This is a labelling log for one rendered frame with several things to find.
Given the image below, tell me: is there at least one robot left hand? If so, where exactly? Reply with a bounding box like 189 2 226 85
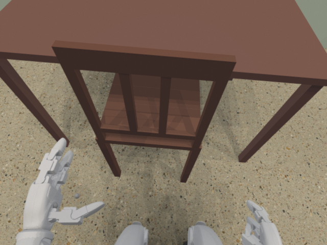
23 138 105 231

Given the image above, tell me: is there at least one left robot forearm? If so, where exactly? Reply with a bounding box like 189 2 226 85
16 229 54 245

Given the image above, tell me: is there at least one left robot thigh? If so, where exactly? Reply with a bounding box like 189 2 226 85
114 225 148 245

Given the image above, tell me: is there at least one robot thigh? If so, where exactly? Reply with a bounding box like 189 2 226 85
188 225 223 245
114 225 148 245

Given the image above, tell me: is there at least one table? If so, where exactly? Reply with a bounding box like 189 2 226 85
0 0 327 163

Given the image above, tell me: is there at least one right robot thigh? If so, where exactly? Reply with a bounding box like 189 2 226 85
188 225 223 245

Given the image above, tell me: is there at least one robot right hand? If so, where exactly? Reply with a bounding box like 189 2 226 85
242 200 283 245

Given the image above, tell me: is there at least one chair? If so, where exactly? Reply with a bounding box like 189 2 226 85
52 40 236 183

